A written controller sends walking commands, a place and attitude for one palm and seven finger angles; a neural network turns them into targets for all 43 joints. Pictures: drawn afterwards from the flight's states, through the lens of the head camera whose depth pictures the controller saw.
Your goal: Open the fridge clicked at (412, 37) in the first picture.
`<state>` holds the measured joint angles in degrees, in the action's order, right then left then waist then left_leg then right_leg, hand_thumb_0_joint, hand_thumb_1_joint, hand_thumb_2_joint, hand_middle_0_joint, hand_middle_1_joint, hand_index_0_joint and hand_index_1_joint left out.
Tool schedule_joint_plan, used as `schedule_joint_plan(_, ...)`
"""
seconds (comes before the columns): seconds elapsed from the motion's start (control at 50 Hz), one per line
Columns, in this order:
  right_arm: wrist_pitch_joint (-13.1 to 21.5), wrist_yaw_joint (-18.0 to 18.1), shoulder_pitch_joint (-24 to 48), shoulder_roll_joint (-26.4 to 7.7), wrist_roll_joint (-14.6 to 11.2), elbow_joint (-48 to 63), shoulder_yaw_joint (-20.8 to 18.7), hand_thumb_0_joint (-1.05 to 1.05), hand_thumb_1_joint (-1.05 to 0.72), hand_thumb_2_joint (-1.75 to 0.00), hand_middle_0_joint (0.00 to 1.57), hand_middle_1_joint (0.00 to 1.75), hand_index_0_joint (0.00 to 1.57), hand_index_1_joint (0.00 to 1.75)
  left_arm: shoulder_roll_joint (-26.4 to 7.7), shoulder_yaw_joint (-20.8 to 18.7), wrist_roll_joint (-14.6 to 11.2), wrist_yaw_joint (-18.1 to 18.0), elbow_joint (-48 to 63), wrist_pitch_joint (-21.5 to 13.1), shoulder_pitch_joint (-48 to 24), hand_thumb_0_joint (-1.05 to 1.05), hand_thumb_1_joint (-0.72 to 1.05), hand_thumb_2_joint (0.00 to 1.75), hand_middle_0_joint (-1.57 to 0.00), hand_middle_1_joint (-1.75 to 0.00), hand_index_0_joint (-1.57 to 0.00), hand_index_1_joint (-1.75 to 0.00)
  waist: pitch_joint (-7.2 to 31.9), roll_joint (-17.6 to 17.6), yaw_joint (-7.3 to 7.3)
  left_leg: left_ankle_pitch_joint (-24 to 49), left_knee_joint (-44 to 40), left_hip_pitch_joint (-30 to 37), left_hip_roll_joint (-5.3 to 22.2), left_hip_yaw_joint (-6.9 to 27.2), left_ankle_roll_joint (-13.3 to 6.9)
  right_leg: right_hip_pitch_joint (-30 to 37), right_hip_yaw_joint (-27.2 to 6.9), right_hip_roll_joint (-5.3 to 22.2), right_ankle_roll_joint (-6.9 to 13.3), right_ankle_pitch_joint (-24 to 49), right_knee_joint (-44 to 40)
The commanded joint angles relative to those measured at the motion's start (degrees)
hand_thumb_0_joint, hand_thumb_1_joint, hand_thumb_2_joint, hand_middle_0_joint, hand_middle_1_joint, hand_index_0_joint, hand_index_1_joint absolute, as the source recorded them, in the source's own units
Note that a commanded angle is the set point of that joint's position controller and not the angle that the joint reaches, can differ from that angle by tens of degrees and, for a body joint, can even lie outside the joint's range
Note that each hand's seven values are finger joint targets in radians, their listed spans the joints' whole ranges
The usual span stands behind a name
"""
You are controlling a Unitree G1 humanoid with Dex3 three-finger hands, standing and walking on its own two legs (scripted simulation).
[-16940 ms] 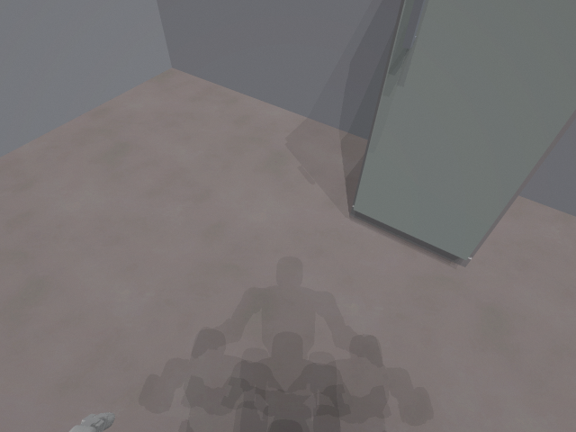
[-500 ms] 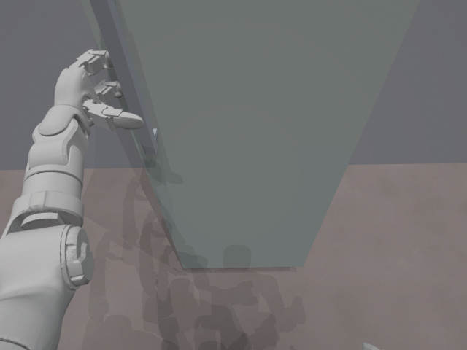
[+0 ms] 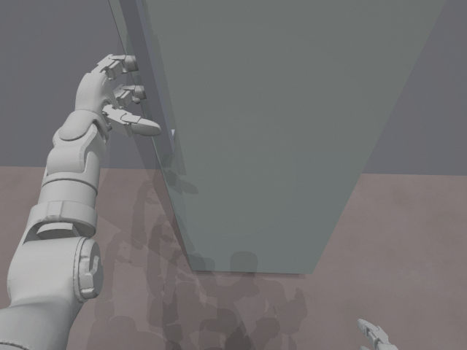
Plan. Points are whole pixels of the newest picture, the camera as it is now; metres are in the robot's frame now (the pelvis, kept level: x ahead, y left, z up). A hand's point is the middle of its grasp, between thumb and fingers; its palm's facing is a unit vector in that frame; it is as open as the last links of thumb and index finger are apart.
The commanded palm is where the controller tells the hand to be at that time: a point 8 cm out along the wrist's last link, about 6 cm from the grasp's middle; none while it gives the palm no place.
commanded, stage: slide the fingers in behind the handle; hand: left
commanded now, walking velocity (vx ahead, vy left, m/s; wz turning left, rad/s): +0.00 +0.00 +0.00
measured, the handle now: (155, 78) +0.51 +0.16 +0.22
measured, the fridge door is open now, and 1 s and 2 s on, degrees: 0 0 0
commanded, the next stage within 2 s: grip the handle and tug to test in 1.20 s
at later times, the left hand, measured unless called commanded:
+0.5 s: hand (148, 102) +0.45 +0.15 +0.21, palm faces +0.00 -1.00 +0.00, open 14.0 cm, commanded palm +0.42 +0.20 +0.21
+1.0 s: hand (153, 106) +0.44 +0.15 +0.21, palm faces +0.02 -1.00 -0.01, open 14.4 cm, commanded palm +0.41 +0.19 +0.21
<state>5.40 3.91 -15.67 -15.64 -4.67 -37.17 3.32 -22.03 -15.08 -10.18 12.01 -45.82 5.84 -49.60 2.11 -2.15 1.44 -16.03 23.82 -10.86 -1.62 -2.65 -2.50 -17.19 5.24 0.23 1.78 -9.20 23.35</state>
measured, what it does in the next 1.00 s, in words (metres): stands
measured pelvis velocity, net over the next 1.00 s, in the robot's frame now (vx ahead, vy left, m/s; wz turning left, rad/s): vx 0.00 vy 0.00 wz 0.00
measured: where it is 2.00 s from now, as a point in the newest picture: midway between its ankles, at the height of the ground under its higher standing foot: outside the picture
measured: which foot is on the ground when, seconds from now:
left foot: down 0.00-1.00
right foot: down 0.00-1.00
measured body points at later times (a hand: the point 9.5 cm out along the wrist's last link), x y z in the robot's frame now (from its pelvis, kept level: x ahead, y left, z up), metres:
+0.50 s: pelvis +0.01 +0.00 +0.00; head +0.02 -0.01 +0.45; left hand +0.44 +0.21 +0.21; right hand +0.13 -0.25 -0.11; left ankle -0.04 +0.09 -0.74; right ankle +0.03 -0.10 -0.74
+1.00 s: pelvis +0.00 +0.00 +0.00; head +0.01 -0.02 +0.45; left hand +0.43 +0.20 +0.21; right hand +0.14 -0.24 -0.11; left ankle -0.04 +0.09 -0.74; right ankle +0.03 -0.10 -0.74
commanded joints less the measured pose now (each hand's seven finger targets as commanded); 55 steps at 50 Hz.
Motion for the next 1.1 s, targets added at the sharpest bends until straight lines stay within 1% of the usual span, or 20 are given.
schedule_joint_plan(0.0, 1.86, 0.47, 1.36, -7.12, -0.07, 6.9, -2.57, 0.0, -0.9, -0.9, 0.2, 0.3, 0.2, 0.3, -9.73, -0.43, -0.6, -1.16, 13.87, -3.08, -28.59, 0.0, -0.5, 0.3, -0.3, -1.2, -0.3, -1.2, 17.9, 0.87, 0.55, 17.65, -2.17, 2.64, 2.02, 3.95, 0.87, 10.73, -3.88, 0.37, 0.97, 14.26, 0.4)
schedule_joint_plan(0.12, 1.36, 0.34, 1.3, -6.8, 0.38, 6.85, -2.62, 0.0, -0.9, -0.9, 0.2, 0.3, 0.2, 0.3, -9.81, -1.5, -0.27, -3.01, 15.58, -3.72, -30.13, 0.0, -0.5, 0.3, -0.3, -1.2, -0.3, -1.2, 19.47, 2.3, 0.18, 19.06, -1.96, 3.13, 2.1, 4.13, 1.03, 11.8, -4.01, 0.26, 0.9, 15.35, 0.81)
schedule_joint_plan(0.14, 1.06, 0.4, 1.31, -7.01, 0.41, 6.79, -2.75, 0.0, -0.9, -0.9, 0.2, 0.3, 0.2, 0.3, -12.04, -3.0, 0.26, -3.43, 15.18, -3.88, -29.07, 0.0, -0.5, 0.3, -0.3, -1.2, -0.3, -1.2, 19.61, 2.02, -0.15, 19.84, -1.86, 3.27, 2.21, 4.07, 1.04, 12.15, -3.96, 0.29, 0.94, 15.49, 0.79)
schedule_joint_plan(0.2, 1.0, 0.21, 1.47, -6.43, 0.49, 7.01, -2.64, 0.0, -0.9, -0.9, 0.2, 0.3, 0.2, 0.3, -9.47, -1.25, 0.56, -3.93, 17.94, -4.03, -28.64, 0.0, -0.5, 0.3, -0.3, -1.2, -0.3, -1.2, 20.81, 0.92, -0.4, 23.0, -1.81, 4.02, 2.3, 3.81, 1.27, 13.5, -3.98, 0.28, 1.0, 18.21, 1.27)
schedule_joint_plan(0.3, 0.54, -0.06, 1.53, -6.39, 0.68, 7.26, -3.13, 0.0, -0.9, -0.9, 0.2, 0.3, 0.2, 0.3, -9.24, -2.4, 0.12, -3.88, 21.17, -2.76, -25.32, 0.0, -0.5, 0.3, -0.3, -1.2, -0.3, -1.2, 22.57, 1.4, -1.11, 29.0, -1.23, 5.52, 2.52, 3.16, 1.54, 15.67, -3.94, 0.1, 0.87, 22.89, 1.41)
schedule_joint_plan(0.36, 0.28, -0.07, 2.24, -6.35, 0.5, 7.29, -3.09, 0.0, -0.9, -0.9, 0.2, 0.3, 0.2, 0.3, -6.31, -0.08, -0.47, -3.51, 21.81, -1.44, -24.94, 0.0, -0.5, 0.3, -0.3, -1.2, -0.3, -1.2, 19.46, 2.16, -0.48, 27.72, -1.69, 4.84, 2.48, 3.22, 1.4, 14.73, -3.44, 0.05, 0.78, 22.07, 0.88)
schedule_joint_plan(0.44, -0.35, -0.07, 3.03, -6.51, 0.43, 7.53, -3.24, 0.0, -0.9, -0.9, 0.2, 0.3, 0.2, 0.3, -7.54, -1.18, 0.0, -4.08, 23.1, 0.19, -22.06, 0.0, -0.5, 0.3, -0.3, -1.2, -0.3, -1.2, 19.0, 0.62, -1.37, 25.64, -2.05, 4.83, 2.27, 2.97, 1.36, 14.72, -3.39, 0.16, 1.01, 20.06, 0.54)
schedule_joint_plan(0.48, -0.2, -0.04, 3.37, -6.15, 0.37, 7.04, -2.99, 0.0, -0.9, -0.9, 0.2, 0.3, 0.2, 0.3, -4.82, 1.39, -0.17, -4.42, 23.71, 0.63, -25.47, 0.0, -0.5, 0.3, -0.3, -1.2, -0.3, -1.2, 17.13, 1.03, -0.07, 23.47, -2.17, 4.73, 2.16, 3.49, 1.44, 12.96, -3.27, 0.06, 0.99, 18.39, 0.1)
schedule_joint_plan(0.5, -0.18, -0.01, 3.62, -6.1, 0.36, 7.14, -2.98, 0.0, -0.9, -0.9, 0.2, 0.3, 0.2, 0.3, -4.16, 1.73, -0.17, -4.65, 23.32, 0.88, -24.69, 0.0, -0.5, 0.3, -0.3, -1.2, -0.3, -1.2, 16.7, 1.21, -0.25, 22.39, -2.29, 4.55, 2.21, 3.58, 1.35, 12.51, -3.4, 0.02, 1.02, 17.34, 0.03)
schedule_joint_plan(0.62, -0.06, 0.24, 4.64, -5.77, 0.78, 7.22, -2.84, 0.0, -0.9, -0.9, 0.2, 0.3, 0.2, 0.3, -4.42, 1.04, -0.46, -6.14, 26.31, 0.05, -26.74, 0.0, -0.5, 0.3, -0.3, -1.2, -0.3, -1.2, 20.67, 2.41, -0.56, 22.55, -2.07, 5.81, 1.75, 3.46, 1.3, 14.93, -3.66, 0.12, 0.96, 18.64, 0.36)
schedule_joint_plan(0.7, 0.08, 0.2, 5.42, -5.54, 0.73, 7.42, -2.6, 0.0, -0.9, -0.9, 0.2, 0.3, 0.2, 0.3, -1.97, 3.29, -0.49, -5.77, 26.64, -0.69, -26.48, 0.0, -0.5, 0.3, -0.3, -1.2, -0.3, -1.2, 19.98, 1.55, -0.46, 23.91, -2.0, 6.36, 1.82, 3.42, 1.39, 14.83, -3.7, 0.19, 1.04, 19.79, 0.44)
schedule_joint_plan(0.76, -0.07, 0.37, 5.56, -5.7, 0.7, 7.21, -2.52, 0.0, -0.9, -0.9, 0.2, 0.3, 0.2, 0.3, -4.5, 1.57, -0.37, -5.83, 25.57, -1.07, -26.13, 0.0, -0.5, 0.3, -0.3, -1.2, -0.3, -1.2, 19.08, 1.75, -0.61, 22.62, -2.26, 5.67, 1.74, 3.42, 1.27, 15.07, -3.88, 0.2, 1.05, 19.14, 0.02)
schedule_joint_plan(0.82, 0.21, 0.42, 5.86, -5.49, 0.65, 7.4, -2.42, 0.0, -0.9, -0.9, 0.2, 0.3, 0.2, 0.3, -3.65, 1.98, -0.45, -5.48, 25.48, -1.11, -26.14, 0.0, -0.5, 0.3, -0.3, -1.2, -0.3, -1.2, 19.28, 1.77, -0.73, 21.97, -2.44, 5.57, 1.72, 3.45, 1.22, 15.17, -3.86, 0.21, 1.11, 18.87, 0.06)
schedule_joint_plan(0.86, 0.06, 0.54, 5.84, -5.72, 0.72, 7.38, -2.35, 0.0, -0.9, -0.9, 0.2, 0.3, 0.2, 0.3, -6.03, 0.11, -0.49, -5.52, 24.59, -1.2, -25.68, 0.0, -0.5, 0.3, -0.3, -1.2, -0.3, -1.2, 19.03, 1.31, -1.09, 21.1, -2.66, 4.88, 1.56, 3.3, 1.06, 15.79, -4.0, 0.33, 1.11, 18.51, -0.23)
schedule_joint_plan(0.88, 0.11, 0.56, 5.87, -5.66, 0.69, 7.21, -2.27, 0.0, -0.9, -0.9, 0.2, 0.3, 0.2, 0.3, -5.02, 1.52, -0.29, -5.38, 25.66, -1.4, -27.62, 0.0, -0.5, 0.3, -0.3, -1.2, -0.3, -1.2, 19.34, 1.25, -0.43, 21.29, -2.63, 5.15, 1.53, 3.31, 1.06, 15.78, -3.99, 0.35, 1.1, 18.82, -0.16)
schedule_joint_plan(0.94, 0.25, 0.52, 5.87, -5.63, 0.72, 7.54, -2.51, 0.0, -0.9, -0.9, 0.2, 0.3, 0.2, 0.3, -3.67, 2.05, -0.57, -5.31, 25.67, -1.51, -26.04, 0.0, -0.5, 0.3, -0.3, -1.2, -0.3, -1.2, 20.44, 1.4, -0.83, 23.36, -2.33, 6.25, 1.67, 3.41, 1.2, 15.67, -3.71, 0.25, 1.07, 19.63, 0.15)
schedule_joint_plan(0.96, 0.35, 0.46, 5.76, -5.64, 0.76, 7.47, -2.51, 0.0, -0.9, -0.9, 0.2, 0.3, 0.2, 0.3, -5.06, 0.87, -0.55, -5.55, 26.56, -1.62, -26.2, 0.0, -0.5, 0.3, -0.3, -1.2, -0.3, -1.2, 21.01, 0.9, -1.14, 23.95, -2.29, 6.19, 1.63, 3.42, 1.25, 16.25, -3.89, 0.26, 1.11, 20.31, 0.17)
schedule_joint_plan(1.02, 0.58, 0.36, 5.74, -5.5, 0.72, 7.24, -2.62, 0.0, -0.9, -0.9, 0.2, 0.3, 0.2, 0.3, -2.1, 3.31, -0.58, -5.39, 27.06, -1.57, -26.97, 0.0, -0.5, 0.3, -0.3, -1.2, -0.3, -1.2, 20.7, 1.29, -0.48, 24.02, -2.2, 6.54, 1.78, 3.39, 1.29, 15.47, -3.66, 0.18, 1.03, 20.14, 0.29)
schedule_joint_plan(1.04, 0.53, 0.38, 5.56, -5.76, 0.71, 7.32, -2.83, 0.0, -0.9, -0.9, 0.2, 0.3, 0.2, 0.3, -3.67, 2.01, -0.44, -5.64, 26.95, -1.77, -25.99, 0.0, -0.5, 0.3, -0.3, -1.2, -0.3, -1.2, 21.18, 1.65, -0.92, 25.15, -2.21, 6.84, 1.87, 3.65, 1.52, 15.83, -3.44, 0.1, 1.11, 20.04, 0.33)
schedule_joint_plan(1.08, 0.61, 0.3, 5.55, -5.52, 0.73, 6.91, -2.7, 0.0, -0.9, -0.9, 0.2, 0.3, 0.2, 0.3, -2.02, 3.35, -0.46, -5.71, 26.69, -1.44, -26.75, 0.0, -0.5, 0.3, -0.3, -1.2, -0.3, -1.2, 20.52, 1.17, -0.41, 24.53, -2.08, 7.14, 1.83, 3.55, 1.45, 14.82, -3.59, 0.09, 1.0, 19.83, 0.11)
